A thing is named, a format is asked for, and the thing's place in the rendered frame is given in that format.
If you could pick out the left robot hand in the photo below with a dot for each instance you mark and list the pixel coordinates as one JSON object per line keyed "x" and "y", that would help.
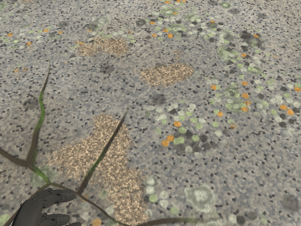
{"x": 30, "y": 212}

